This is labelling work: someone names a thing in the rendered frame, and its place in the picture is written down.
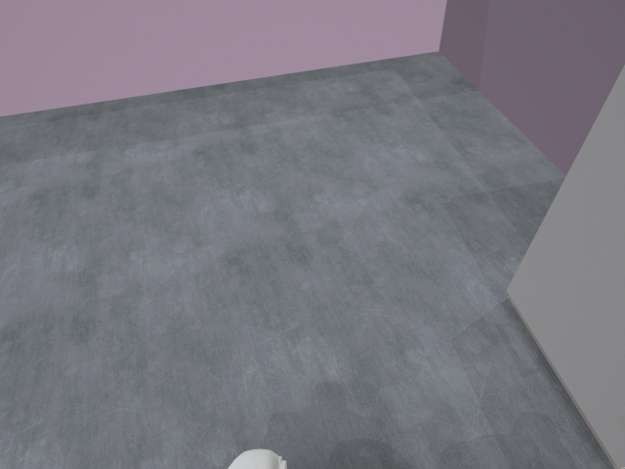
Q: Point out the fridge door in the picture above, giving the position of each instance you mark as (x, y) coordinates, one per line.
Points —
(570, 285)

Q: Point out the left robot thigh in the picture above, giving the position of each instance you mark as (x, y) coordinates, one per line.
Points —
(258, 459)

